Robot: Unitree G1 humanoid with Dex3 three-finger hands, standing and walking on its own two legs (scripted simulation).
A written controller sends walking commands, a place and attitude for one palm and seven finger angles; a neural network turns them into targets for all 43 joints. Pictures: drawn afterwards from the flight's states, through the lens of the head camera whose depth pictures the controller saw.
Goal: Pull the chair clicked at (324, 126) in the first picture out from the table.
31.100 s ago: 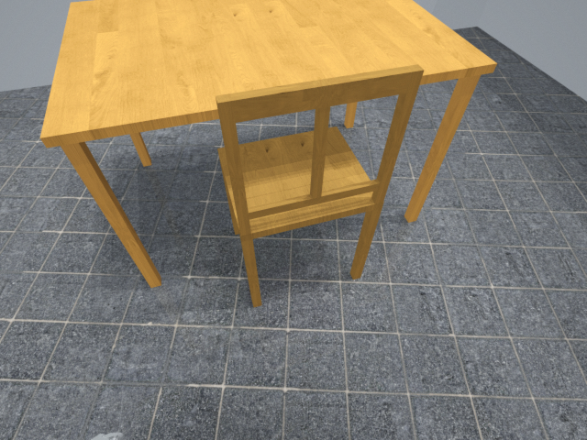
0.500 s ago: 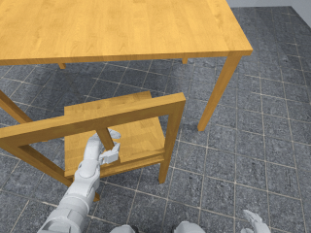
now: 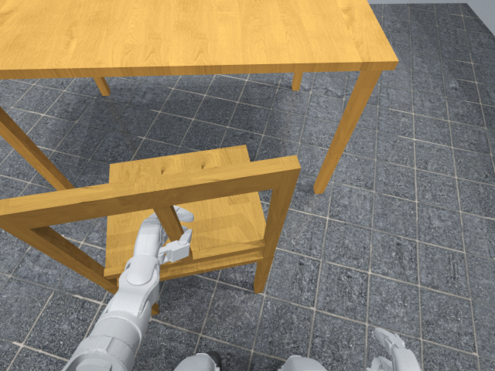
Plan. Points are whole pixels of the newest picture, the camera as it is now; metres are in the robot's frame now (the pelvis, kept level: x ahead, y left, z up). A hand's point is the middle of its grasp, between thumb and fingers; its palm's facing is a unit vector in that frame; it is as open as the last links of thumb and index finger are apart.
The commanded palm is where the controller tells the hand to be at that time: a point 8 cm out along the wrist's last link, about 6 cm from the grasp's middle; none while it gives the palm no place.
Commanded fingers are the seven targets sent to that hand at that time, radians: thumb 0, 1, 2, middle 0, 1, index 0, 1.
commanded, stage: step backward, pulling the chair out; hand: left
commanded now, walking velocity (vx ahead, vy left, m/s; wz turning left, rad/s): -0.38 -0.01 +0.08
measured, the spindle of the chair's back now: (176, 234) +0.36 +0.14 -0.09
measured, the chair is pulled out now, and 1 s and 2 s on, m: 0.27 0.45 0.56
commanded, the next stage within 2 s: stop walking, hand still on the chair in 1.26 s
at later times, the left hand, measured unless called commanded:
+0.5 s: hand (187, 295) +0.24 +0.11 -0.07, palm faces -0.03 -0.99 -0.16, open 5.5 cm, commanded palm +0.21 +0.16 -0.07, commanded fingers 0.00 0.90 0.90 -0.50 -1.45 -0.50 -1.45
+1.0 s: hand (181, 363) +0.14 +0.11 -0.07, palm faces -0.04 -0.98 -0.17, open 5.6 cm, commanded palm +0.11 +0.16 -0.07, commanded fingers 0.00 0.90 0.90 -0.50 -1.45 -0.50 -1.45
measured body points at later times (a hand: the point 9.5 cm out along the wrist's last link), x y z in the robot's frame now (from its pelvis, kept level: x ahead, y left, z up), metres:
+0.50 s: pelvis -0.10 -0.01 +0.00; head +0.00 -0.01 +0.44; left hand +0.24 +0.16 -0.05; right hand +0.04 -0.28 -0.12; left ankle -0.09 +0.12 -0.74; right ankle -0.06 -0.14 -0.73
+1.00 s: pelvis -0.19 -0.02 -0.01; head -0.10 -0.02 +0.44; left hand +0.14 +0.16 -0.05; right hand -0.07 -0.26 -0.13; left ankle -0.15 +0.12 -0.74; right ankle -0.18 -0.14 -0.74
